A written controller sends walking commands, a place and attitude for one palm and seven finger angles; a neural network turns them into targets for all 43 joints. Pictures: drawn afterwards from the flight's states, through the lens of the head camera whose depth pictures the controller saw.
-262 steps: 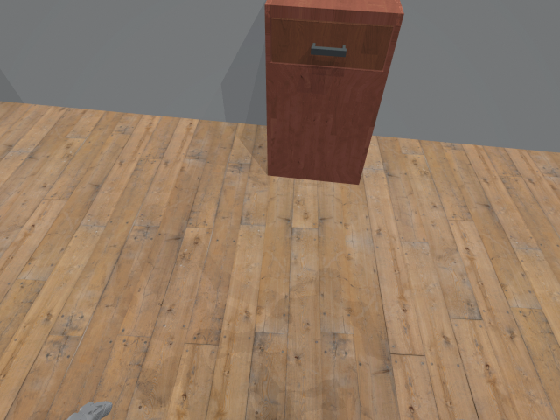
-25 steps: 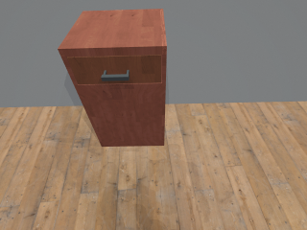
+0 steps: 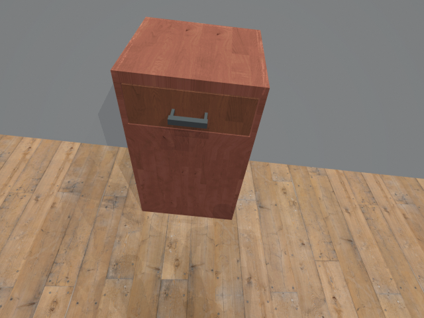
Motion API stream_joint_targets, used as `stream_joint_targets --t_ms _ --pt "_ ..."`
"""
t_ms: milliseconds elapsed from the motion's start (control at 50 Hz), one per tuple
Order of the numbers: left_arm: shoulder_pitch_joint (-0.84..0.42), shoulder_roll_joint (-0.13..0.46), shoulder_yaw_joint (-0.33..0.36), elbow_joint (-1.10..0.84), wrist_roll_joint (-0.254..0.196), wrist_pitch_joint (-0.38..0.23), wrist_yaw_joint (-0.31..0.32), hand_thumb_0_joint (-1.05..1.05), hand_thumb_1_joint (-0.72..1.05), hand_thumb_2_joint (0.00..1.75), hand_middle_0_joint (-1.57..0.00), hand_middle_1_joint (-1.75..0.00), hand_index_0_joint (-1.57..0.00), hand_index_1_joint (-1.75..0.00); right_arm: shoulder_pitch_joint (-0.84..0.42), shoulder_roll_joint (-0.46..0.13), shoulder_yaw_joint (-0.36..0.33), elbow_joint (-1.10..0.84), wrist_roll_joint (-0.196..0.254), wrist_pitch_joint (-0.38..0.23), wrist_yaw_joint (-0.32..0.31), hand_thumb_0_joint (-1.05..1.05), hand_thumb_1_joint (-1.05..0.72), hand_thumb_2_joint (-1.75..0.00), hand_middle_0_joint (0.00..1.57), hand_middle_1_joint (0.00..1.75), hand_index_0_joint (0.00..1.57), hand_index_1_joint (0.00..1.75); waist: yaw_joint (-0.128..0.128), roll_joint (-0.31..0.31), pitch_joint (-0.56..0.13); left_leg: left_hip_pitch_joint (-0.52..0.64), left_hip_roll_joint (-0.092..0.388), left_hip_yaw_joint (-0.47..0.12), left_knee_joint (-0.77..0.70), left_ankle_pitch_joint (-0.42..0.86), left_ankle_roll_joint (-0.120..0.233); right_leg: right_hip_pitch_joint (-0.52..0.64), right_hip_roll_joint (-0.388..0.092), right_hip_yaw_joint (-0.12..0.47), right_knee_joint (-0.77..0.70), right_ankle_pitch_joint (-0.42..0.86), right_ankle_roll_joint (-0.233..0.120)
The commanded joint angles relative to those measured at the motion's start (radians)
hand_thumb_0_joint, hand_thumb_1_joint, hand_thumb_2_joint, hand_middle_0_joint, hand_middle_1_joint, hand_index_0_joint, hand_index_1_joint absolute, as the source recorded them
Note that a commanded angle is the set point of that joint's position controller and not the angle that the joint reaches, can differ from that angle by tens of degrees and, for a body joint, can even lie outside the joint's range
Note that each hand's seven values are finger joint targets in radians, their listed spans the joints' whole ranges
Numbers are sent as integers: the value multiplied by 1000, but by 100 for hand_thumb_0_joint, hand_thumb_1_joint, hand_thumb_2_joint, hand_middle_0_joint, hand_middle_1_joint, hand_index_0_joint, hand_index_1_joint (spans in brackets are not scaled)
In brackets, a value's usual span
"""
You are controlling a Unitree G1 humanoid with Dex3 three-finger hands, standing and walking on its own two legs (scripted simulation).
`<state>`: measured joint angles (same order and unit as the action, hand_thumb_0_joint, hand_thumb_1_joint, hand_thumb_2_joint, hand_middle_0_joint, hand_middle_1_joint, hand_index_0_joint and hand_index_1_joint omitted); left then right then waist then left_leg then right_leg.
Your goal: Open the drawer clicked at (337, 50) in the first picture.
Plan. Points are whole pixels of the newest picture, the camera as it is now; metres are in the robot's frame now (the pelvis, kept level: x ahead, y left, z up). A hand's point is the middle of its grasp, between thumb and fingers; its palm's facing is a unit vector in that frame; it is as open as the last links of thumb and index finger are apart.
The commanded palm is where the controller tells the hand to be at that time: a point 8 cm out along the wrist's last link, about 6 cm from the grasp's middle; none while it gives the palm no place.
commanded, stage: take the last steps up to it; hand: left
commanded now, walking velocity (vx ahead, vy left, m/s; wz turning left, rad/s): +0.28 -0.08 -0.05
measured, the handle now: (188, 117) +0.72 +0.13 -0.07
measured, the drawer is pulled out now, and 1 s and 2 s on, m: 0.00 0.00 0.00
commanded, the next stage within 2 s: come to a stop and stand still in 0.34 s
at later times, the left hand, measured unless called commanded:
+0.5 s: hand (170, 263) +0.28 +0.11 -0.17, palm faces -0.03 -0.98 -0.18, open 7.4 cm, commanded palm none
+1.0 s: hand (142, 291) +0.21 +0.16 -0.18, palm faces +0.03 -0.97 -0.22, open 7.4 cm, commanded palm none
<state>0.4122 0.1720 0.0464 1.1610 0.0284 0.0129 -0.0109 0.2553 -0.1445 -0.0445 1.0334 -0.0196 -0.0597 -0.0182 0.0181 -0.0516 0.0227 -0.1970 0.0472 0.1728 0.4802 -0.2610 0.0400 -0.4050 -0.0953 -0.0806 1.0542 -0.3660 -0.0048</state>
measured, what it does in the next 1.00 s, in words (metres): walks ahead: right foot, then left foot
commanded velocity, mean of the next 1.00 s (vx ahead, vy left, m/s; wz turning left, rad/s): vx -0.01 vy -0.02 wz -0.01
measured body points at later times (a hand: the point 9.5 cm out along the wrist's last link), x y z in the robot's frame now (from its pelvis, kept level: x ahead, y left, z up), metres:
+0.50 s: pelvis +0.16 -0.05 -0.02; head +0.19 -0.06 +0.43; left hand +0.28 +0.16 -0.16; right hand +0.06 -0.25 -0.17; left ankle +0.05 +0.07 -0.67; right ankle +0.22 -0.15 -0.74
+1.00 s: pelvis +0.18 -0.04 +0.00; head +0.20 -0.02 +0.45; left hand +0.21 +0.21 -0.16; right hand +0.28 -0.26 -0.14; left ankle +0.24 +0.06 -0.74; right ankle +0.12 -0.17 -0.69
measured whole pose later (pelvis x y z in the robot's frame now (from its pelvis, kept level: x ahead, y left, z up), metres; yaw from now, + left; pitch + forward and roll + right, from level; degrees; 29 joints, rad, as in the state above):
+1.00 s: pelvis +0.18 -0.04 +0.00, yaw -2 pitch -1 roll -1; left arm 0.23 0.22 0.05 1.03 0.01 0.06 0.03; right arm 0.11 -0.15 -0.02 0.97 -0.01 0.02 -0.03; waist 0.02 -0.02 0.06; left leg -0.29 0.03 0.11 0.45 -0.15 0.05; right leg -0.34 -0.03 -0.01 0.94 -0.48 0.03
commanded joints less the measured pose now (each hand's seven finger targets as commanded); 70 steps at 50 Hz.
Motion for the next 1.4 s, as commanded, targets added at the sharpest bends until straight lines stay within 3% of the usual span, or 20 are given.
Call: stream_joint_targets --t_ms 0,240,300,340,360,380,400,440,500,620,680,740,760,840,1040,1080,1120,1160,1240,1380 --pt "-33 16 12 -83 4 -26 -6 0 90 90 -20 -30 -20 -30 125 -113 -15 24 2 -18 -12 0 -90 -90 20 30 20 30 -20 153 72 60 252 -222 -345 26 93 -188 -42 43 34 132 20" --pt "-324 18 12 -197 -6 -26 -6 0 90 90 -20 -30 -20 -30 263 -103 -24 86 -13 -7 -13 0 -90 -90 20 30 20 30 -77 149 140 144 262 -147 -267 351 111 -179 -16 -11 -329 169 11" --pt "-300 21 15 -195 -6 -36 -6 0 90 90 -20 -30 -20 -30 241 -118 -28 89 -18 1 -16 0 -90 -90 20 30 20 30 -54 168 106 158 258 -125 -173 440 93 -56 26 -46 -438 131 -16" --pt "-128 62 24 -138 -3 -53 -1 0 90 90 -20 -30 -20 -30 239 -114 -25 94 -6 4 -12 0 -90 -90 20 30 20 30 19 96 2 96 196 -72 51 540 48 230 78 -82 -564 231 -37" --pt "5 122 41 -97 1 -66 8 0 90 90 -20 -30 -20 -30 234 -90 -21 88 5 0 -5 0 -90 -90 20 30 20 30 79 13 -91 -67 144 -25 260 390 11 469 -41 51 -566 321 -82" --pt "115 217 61 -70 -4 -74 17 0 90 90 -20 -30 -20 -30 266 -33 -6 66 16 -3 -2 0 -90 -90 20 30 20 30 85 -205 -215 -282 -7 14 563 -220 -34 674 -294 386 -638 554 -195" --pt "113 244 59 -72 -19 -71 20 0 90 90 -20 -30 -20 -30 214 -60 -8 45 21 9 -7 0 -90 -90 20 30 20 30 93 -140 -219 -320 -12 -104 745 -376 -22 590 -347 447 -712 547 -263" --pt "-86 151 38 -126 -20 -62 36 0 90 90 -20 -30 -20 -30 144 -52 -18 34 10 23 -5 0 -90 -90 20 30 20 30 31 -29 -69 -335 58 -173 794 -234 -22 341 -296 338 -774 403 -237" --pt "-239 72 4 -160 -8 -62 49 0 90 90 -20 -30 -20 -30 210 8 11 78 8 59 -12 0 -90 -90 20 30 20 30 -68 -5 -37 -138 71 -171 523 -169 -61 105 -215 109 -760 677 -170" --pt "-200 137 32 -174 -4 -17 58 0 90 90 -20 -30 -20 -30 110 -35 -6 16 9 89 -8 0 -90 -90 20 30 20 30 -20 -62 -50 -121 2 -119 255 -106 -78 173 -206 129 -678 674 -185" --pt "-224 150 38 -187 -9 0 58 0 90 90 -20 -30 -20 -30 110 -63 -17 -3 7 89 -6 0 -90 -90 20 30 20 30 -49 -80 -42 5 11 -115 64 77 -72 103 -185 110 -596 562 -134" --pt "-173 76 16 -212 -19 24 56 0 90 90 -20 -30 -20 -30 47 -193 -28 -57 -3 74 -6 0 -90 -90 20 30 20 30 -28 344 -54 -11 332 -421 -188 623 108 38 66 -29 -233 -175 16" --pt "-194 95 20 -206 -14 32 58 0 90 90 -20 -30 -20 -30 19 -199 -29 -65 -6 72 -19 0 -90 -90 20 30 20 30 -41 283 -49 -65 340 -440 -206 568 153 44 72 68 -75 -244 13" --pt "-131 94 26 -170 -12 23 43 0 90 90 -20 -30 -20 -30 -87 -179 -18 -99 -4 65 -27 0 -90 -90 20 30 20 30 -4 132 -78 54 257 -290 -136 562 148 -57 68 114 56 -110 29" --pt "-90 63 -4 -146 -12 16 39 0 90 90 -20 -30 -20 -30 -35 -186 -34 -42 4 73 -6 0 -90 -90 20 30 20 30 -29 200 -75 31 204 -311 -208 107 99 163 63 30 -508 -25 21" --pt "-31 86 -4 -117 -8 3 43 0 90 90 -20 -30 -20 -30 -36 -149 -29 -36 13 75 -1 0 -90 -90 20 30 20 30 -12 110 -51 -67 119 -239 -153 -13 19 281 28 64 -728 113 3" --pt "-88 161 -2 -133 -8 -8 45 0 90 90 -20 -30 -20 -30 -40 -76 -11 -44 18 79 11 0 -90 -90 20 30 20 30 -37 -48 -1 -67 8 -146 -30 -55 -53 127 -162 258 -842 -33 -80" --pt "-168 147 -1 -144 -8 -15 49 0 90 90 -20 -30 -20 -30 -49 -78 -9 -29 3 91 9 0 -90 -90 20 30 20 30 -38 -215 81 -23 9 -154 56 -18 -48 -23 -145 272 -896 -109 -93" --pt "-149 96 -16 -118 -20 -18 45 0 90 90 -20 -30 -20 -30 61 -81 10 49 7 71 0 0 -90 -90 20 30 20 30 -57 -21 72 41 30 -185 -50 115 -42 27 -43 165 -790 -24 -48" --pt "-110 83 -11 -78 -23 -7 43 0 90 90 -20 -30 -20 -30 112 -70 21 86 0 76 -8 0 -90 -90 20 30 20 30 -36 48 126 -30 30 -192 -85 5 -50 39 -19 168 -809 -159 -39"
